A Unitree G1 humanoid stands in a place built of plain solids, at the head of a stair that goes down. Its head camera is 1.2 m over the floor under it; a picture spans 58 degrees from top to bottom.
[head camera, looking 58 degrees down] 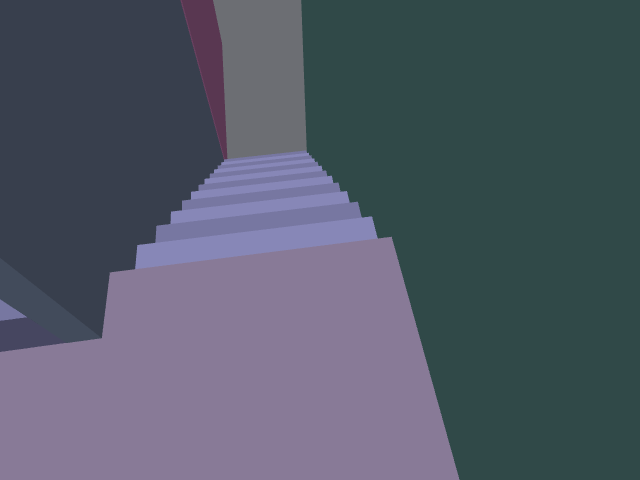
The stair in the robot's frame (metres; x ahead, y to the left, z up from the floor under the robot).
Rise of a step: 0.19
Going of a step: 0.22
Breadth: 0.90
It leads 8 degrees to the left of straight ahead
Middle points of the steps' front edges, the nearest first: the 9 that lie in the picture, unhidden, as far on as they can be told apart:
0.70 0.21 0.00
0.91 0.24 -0.19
1.13 0.27 -0.38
1.35 0.31 -0.58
1.56 0.34 -0.77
1.78 0.37 -0.96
1.99 0.40 -1.15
2.21 0.43 -1.35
2.42 0.47 -1.54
